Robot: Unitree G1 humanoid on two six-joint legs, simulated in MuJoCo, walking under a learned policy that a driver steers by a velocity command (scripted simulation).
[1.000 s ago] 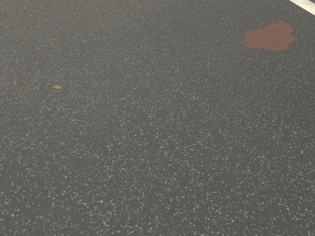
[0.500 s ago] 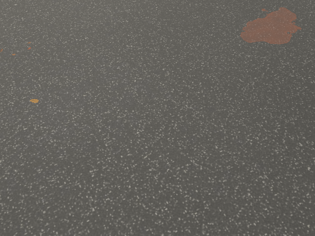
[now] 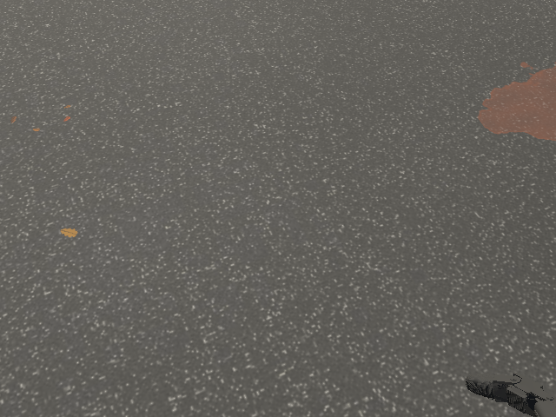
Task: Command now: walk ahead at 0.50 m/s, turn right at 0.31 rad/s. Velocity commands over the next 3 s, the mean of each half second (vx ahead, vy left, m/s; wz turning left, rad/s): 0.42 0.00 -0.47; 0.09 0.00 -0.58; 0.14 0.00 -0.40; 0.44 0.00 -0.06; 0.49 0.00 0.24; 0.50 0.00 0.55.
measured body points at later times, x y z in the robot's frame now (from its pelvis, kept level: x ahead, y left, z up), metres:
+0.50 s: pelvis +0.25 -0.04 -0.01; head +0.29 -0.06 +0.44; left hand +0.50 +0.16 -0.09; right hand +0.23 -0.34 -0.14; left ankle +0.12 +0.12 -0.70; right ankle +0.35 -0.15 -0.73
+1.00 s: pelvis +0.35 -0.05 +0.01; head +0.38 -0.06 +0.46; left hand +0.64 +0.11 -0.08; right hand +0.34 -0.37 -0.09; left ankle +0.45 +0.06 -0.72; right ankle +0.35 -0.15 -0.72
